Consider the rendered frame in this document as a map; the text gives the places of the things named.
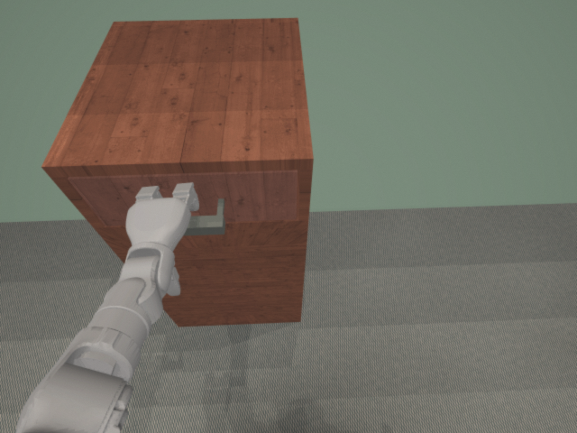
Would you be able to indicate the robot left upper arm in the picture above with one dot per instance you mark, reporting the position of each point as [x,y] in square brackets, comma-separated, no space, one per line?
[80,400]

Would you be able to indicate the robot left hand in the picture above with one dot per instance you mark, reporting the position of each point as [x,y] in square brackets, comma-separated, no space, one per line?
[162,220]

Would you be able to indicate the handle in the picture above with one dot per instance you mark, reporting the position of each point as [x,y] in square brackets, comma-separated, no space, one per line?
[208,225]

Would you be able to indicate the left robot forearm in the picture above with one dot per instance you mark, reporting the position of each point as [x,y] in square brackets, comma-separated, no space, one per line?
[112,341]

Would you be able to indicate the cabinet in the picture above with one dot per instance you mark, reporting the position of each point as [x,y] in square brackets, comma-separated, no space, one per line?
[198,96]

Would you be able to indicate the drawer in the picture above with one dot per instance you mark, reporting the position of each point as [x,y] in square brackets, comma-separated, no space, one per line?
[248,195]

